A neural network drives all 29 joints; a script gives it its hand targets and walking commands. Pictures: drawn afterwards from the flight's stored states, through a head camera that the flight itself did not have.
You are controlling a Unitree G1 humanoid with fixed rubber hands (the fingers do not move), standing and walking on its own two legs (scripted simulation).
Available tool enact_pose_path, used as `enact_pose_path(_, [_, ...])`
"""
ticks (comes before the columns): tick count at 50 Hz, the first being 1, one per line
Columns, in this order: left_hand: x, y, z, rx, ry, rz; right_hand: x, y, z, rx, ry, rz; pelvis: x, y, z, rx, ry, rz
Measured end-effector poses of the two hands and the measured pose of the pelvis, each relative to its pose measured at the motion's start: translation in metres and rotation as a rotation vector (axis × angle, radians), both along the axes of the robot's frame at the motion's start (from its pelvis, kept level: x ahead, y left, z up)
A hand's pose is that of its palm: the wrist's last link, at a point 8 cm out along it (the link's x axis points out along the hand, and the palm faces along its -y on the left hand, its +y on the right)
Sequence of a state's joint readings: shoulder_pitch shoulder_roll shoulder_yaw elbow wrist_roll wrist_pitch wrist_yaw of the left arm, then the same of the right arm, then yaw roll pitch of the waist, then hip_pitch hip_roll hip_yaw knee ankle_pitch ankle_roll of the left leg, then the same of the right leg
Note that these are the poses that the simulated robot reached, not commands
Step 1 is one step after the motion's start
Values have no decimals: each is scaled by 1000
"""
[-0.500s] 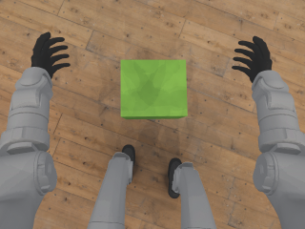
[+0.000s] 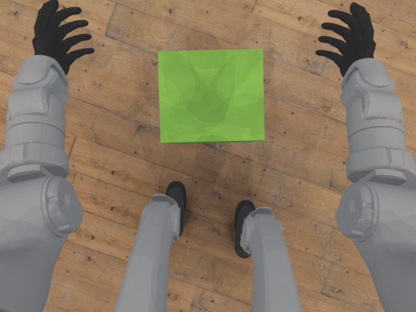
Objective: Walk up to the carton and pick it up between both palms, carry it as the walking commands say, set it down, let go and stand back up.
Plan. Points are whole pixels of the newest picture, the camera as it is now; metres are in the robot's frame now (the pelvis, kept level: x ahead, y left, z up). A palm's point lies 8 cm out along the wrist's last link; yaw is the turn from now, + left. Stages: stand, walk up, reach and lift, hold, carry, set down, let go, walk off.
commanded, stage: reach and lift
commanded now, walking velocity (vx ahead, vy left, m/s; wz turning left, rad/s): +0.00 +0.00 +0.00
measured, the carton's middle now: (210, 102) +0.51 +0.04 -0.50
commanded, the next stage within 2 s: none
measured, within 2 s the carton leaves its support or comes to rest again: neither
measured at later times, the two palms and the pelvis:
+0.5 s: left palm (97, 82) +0.49 +0.29 -0.26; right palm (309, 84) +0.54 -0.18 -0.27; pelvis -0.03 +0.00 -0.15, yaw -1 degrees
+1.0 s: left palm (123, 101) +0.48 +0.28 -0.41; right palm (286, 102) +0.52 -0.17 -0.41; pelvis -0.04 +0.00 -0.24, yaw +0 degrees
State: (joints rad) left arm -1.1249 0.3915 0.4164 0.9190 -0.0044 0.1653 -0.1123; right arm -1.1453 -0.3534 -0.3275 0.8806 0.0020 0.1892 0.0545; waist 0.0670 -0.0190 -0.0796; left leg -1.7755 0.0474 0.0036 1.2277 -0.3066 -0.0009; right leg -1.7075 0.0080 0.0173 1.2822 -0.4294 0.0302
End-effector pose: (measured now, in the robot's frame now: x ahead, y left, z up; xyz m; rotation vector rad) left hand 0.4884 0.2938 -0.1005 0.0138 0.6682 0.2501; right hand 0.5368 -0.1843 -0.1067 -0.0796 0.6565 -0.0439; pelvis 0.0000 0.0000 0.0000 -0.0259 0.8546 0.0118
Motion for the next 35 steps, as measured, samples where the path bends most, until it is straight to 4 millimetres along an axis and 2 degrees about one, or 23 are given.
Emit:
enact_pose_path(10, [-3,2,-72,14,-9,8,0,3,-73,-15,-3,-2,-17,-4,-66,-10,10,1])
enact_pose_path(17, [0,3,-115,14,-9,11,0,3,-115,-14,1,-8,-25,-4,-106,-13,-4,-2])
enact_pose_path(35, [-1,-3,-223,14,19,23,-7,7,-220,-16,24,-19,-37,1,-187,-3,-83,-3])
